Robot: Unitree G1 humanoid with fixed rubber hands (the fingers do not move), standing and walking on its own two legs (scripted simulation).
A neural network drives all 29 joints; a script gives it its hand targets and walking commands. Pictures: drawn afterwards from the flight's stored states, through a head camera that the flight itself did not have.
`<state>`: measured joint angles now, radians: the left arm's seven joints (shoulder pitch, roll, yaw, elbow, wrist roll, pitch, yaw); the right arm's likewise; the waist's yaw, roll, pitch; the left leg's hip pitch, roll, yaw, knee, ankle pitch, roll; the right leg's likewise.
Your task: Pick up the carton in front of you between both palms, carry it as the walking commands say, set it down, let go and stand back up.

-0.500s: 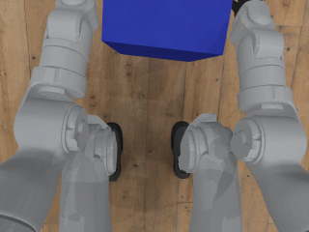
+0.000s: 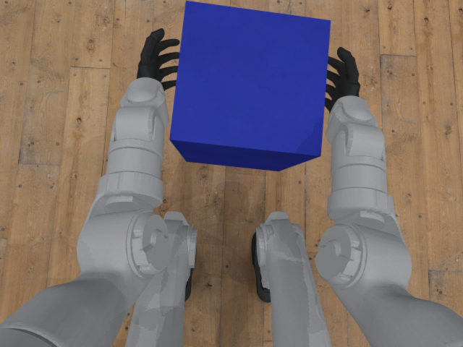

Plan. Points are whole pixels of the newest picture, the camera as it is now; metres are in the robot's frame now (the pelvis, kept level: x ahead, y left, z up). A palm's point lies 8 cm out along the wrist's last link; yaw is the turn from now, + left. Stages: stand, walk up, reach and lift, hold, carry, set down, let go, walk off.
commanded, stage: reach and lift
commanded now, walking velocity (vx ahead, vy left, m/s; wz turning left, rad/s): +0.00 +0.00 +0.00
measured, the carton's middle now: (243, 106) +0.50 -0.03 -0.14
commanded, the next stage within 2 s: none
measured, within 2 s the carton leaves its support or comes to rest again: neither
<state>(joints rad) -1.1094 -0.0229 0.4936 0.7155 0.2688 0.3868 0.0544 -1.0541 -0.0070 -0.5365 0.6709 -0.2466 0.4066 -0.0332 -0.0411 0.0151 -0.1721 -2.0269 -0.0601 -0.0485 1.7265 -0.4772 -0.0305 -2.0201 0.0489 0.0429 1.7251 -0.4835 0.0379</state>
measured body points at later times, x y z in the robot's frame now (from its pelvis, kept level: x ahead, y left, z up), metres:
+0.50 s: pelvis +0.05 +0.00 +0.14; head +0.21 +0.00 +0.56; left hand +0.46 +0.14 +0.09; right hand +0.45 -0.17 +0.09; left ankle +0.11 +0.12 -0.46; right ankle +0.11 -0.13 -0.46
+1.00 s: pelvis +0.08 +0.00 +0.25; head +0.11 +0.00 +0.70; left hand +0.41 +0.14 +0.25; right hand +0.41 -0.16 +0.25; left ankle +0.11 +0.12 -0.46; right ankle +0.11 -0.13 -0.46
